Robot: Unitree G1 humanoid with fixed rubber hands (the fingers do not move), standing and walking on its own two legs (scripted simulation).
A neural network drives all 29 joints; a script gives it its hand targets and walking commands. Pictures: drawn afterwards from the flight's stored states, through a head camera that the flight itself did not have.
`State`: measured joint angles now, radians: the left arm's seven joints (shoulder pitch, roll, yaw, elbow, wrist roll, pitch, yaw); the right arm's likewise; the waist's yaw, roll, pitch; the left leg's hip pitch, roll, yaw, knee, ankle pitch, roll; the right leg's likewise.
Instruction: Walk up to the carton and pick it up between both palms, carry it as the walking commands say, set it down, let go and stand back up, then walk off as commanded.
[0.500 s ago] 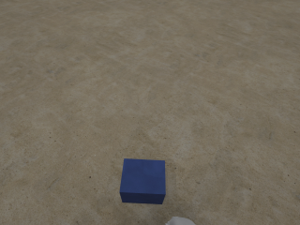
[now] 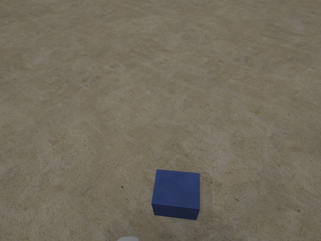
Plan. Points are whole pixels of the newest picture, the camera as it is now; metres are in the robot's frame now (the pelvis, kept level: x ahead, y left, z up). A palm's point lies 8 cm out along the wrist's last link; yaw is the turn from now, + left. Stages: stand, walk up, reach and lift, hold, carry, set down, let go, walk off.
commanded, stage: walk up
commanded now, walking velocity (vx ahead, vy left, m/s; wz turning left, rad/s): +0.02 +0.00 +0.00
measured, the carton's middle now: (176, 194) +0.47 -0.01 -0.68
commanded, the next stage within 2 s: none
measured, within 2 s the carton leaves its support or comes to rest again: neither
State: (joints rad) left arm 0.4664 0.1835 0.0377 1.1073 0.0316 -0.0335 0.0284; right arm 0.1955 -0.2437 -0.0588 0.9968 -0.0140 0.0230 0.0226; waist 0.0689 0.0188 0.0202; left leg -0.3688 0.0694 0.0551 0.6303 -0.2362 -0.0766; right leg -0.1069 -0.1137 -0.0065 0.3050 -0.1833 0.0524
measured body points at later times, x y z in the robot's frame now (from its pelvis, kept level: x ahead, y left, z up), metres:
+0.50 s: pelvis -0.01 +0.01 -0.02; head +0.01 +0.01 +0.43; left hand +0.03 +0.28 -0.16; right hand +0.02 -0.26 -0.16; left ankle +0.06 +0.16 -0.75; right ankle -0.02 -0.11 -0.74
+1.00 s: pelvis +0.02 -0.01 +0.00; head +0.04 -0.05 +0.45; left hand -0.06 +0.23 -0.12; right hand +0.08 -0.26 -0.17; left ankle +0.03 +0.16 -0.69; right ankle -0.01 -0.11 -0.75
